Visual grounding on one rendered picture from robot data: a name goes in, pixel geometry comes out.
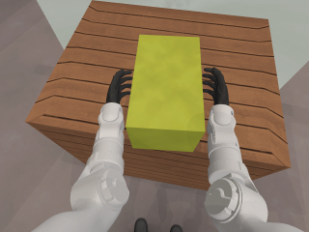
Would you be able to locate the robot right upper arm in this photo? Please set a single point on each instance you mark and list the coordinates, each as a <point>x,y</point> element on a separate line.
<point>233,207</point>

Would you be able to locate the robot left upper arm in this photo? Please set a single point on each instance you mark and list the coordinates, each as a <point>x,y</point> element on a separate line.
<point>96,202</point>

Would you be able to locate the carton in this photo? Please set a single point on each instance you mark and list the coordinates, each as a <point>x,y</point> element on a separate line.
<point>166,103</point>

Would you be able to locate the robot right hand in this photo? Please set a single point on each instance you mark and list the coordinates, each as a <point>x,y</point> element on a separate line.
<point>219,93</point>

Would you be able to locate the robot left forearm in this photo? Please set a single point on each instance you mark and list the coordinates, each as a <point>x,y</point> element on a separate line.
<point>109,142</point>

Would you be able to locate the pedestal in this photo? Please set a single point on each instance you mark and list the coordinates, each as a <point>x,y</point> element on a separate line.
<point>106,41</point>

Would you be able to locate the robot left hand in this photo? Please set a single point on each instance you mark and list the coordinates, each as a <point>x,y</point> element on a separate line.
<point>114,91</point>

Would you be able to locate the robot right forearm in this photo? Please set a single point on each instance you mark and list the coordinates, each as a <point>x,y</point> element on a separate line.
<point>223,148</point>

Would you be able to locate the robot left foot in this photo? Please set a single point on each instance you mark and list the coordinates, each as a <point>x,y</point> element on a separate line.
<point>141,225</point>

